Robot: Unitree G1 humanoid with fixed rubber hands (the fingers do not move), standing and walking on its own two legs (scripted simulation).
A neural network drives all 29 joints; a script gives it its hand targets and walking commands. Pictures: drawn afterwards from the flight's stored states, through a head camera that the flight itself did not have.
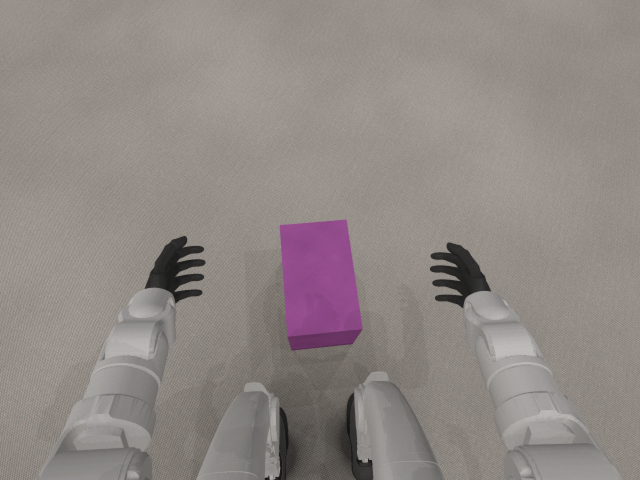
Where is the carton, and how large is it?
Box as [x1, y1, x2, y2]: [280, 220, 362, 349]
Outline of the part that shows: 346,220 280,225 287,336 291,349 352,343 362,329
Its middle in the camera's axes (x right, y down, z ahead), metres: -0.01 +0.14 +1.03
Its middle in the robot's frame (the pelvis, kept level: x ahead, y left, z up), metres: +0.50 -0.02 -0.57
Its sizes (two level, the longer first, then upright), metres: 0.278 0.171 0.227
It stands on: the floor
